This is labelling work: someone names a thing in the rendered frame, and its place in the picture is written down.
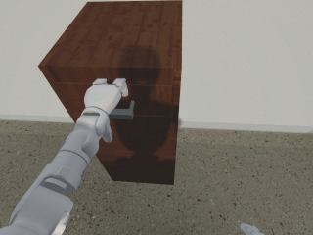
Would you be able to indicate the left robot upper arm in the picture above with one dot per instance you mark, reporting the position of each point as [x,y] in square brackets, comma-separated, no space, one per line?
[45,212]

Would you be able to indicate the robot left hand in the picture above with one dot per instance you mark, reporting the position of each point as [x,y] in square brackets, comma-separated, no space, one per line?
[105,97]

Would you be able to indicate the handle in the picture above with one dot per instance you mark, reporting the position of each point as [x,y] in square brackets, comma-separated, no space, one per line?
[123,113]

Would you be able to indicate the robot right hand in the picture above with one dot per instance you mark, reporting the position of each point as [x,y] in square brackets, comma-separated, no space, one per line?
[250,230]

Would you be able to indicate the cabinet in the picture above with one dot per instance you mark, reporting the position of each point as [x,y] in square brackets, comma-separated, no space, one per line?
[141,42]

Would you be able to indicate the drawer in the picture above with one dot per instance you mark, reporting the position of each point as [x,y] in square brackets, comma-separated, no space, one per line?
[149,99]

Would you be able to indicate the robot left forearm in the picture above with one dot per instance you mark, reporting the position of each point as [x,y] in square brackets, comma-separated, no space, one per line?
[63,174]

